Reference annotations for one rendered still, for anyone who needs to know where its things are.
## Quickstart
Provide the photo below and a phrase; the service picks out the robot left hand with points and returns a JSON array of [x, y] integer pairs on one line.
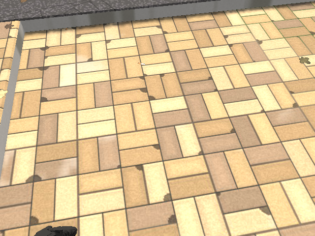
[[57, 231]]

